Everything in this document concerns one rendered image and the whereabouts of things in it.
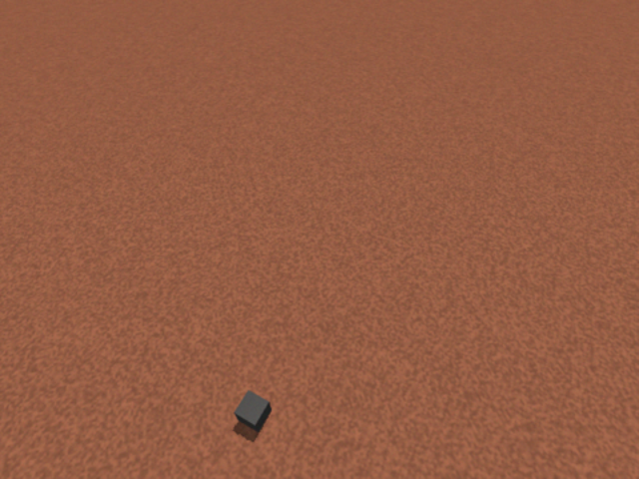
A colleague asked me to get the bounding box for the cube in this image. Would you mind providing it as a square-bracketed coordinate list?
[234, 390, 272, 432]

